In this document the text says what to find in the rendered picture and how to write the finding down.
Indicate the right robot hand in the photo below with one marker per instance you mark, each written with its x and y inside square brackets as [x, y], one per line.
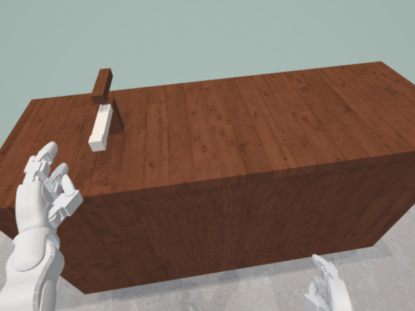
[335, 293]

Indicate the tap lever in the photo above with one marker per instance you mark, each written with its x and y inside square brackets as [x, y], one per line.
[98, 138]

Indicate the robot left forearm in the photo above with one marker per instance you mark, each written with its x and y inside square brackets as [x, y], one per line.
[32, 271]

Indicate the counter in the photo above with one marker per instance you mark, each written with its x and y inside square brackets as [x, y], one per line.
[218, 175]

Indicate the left robot hand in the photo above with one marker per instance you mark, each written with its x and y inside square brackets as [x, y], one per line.
[39, 200]

